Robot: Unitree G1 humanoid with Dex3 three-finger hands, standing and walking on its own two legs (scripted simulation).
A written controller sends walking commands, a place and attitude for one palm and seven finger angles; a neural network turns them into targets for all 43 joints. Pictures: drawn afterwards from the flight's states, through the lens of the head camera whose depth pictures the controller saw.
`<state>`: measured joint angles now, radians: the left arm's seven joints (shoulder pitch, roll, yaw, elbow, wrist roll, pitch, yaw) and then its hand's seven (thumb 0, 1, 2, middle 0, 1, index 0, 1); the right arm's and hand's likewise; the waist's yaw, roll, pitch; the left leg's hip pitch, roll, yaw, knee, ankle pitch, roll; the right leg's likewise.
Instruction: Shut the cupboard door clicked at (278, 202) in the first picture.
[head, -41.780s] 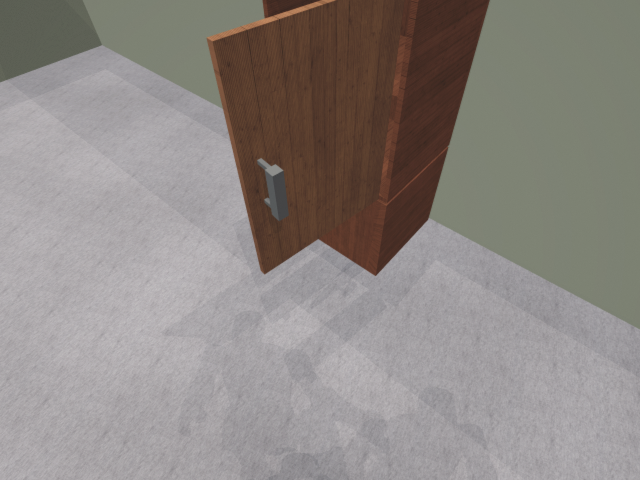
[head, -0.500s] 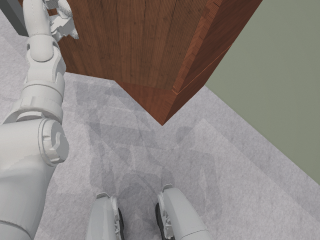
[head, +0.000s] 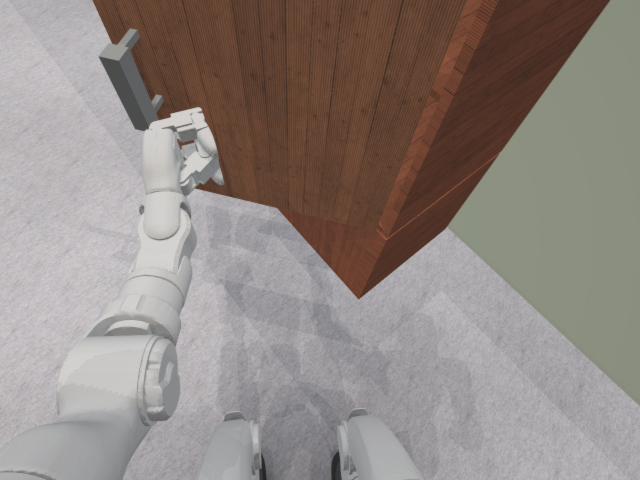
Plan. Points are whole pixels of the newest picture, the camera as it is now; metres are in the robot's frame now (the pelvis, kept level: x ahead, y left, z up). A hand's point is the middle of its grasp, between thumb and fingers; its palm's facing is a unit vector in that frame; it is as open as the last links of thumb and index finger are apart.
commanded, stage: pull the fist back off the door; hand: left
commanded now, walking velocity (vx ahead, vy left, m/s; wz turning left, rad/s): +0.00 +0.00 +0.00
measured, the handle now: (139, 81) +0.64 +0.21 +0.05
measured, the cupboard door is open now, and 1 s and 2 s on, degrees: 37 37 37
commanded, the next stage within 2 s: draw the hand back to the body in 0.08 s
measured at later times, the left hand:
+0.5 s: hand (160, 186) +0.42 +0.14 +0.11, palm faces +0.09 -1.00 -0.04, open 3.1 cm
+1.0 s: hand out of the picture +0.30 +0.22 +0.19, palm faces +0.21 -0.94 -0.26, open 3.4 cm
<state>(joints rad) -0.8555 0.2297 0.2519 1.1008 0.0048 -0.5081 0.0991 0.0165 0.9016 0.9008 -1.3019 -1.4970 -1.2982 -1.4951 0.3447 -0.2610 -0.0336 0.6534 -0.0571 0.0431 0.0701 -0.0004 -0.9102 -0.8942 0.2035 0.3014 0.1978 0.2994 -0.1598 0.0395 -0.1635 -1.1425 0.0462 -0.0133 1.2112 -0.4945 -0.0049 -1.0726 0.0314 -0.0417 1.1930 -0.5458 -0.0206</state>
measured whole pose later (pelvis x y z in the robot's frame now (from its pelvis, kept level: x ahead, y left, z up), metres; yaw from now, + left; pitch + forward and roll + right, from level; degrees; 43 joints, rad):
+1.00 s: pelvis +0.02 +0.01 +0.10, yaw +1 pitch +0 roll +0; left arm 0.07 0.29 0.08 0.04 -0.07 -0.03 0.07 0.02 0.90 0.90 -0.98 -1.15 -0.98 -1.15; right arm 0.15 -0.23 0.05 0.55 0.05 0.02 -0.10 0.01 -0.91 -0.89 0.20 0.30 0.20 0.30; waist 0.03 0.05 -0.03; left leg -0.28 0.00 0.02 0.55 -0.27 0.02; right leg -0.21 -0.01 -0.01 0.53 -0.31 0.01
